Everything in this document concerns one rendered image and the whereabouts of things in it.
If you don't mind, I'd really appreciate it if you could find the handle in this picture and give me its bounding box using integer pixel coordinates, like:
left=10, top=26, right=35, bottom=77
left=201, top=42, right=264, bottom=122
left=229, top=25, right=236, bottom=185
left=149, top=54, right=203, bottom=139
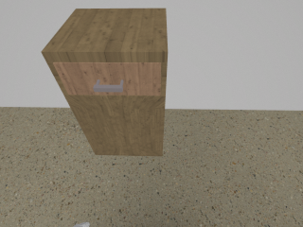
left=93, top=79, right=124, bottom=93

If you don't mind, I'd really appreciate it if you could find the cabinet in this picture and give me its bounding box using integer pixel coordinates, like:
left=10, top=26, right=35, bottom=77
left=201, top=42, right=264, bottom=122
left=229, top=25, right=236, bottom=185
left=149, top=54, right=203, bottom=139
left=41, top=8, right=169, bottom=157

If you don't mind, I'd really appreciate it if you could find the drawer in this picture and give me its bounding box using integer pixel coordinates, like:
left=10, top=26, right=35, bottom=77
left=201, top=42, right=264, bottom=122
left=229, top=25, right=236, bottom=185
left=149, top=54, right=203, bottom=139
left=53, top=62, right=161, bottom=96

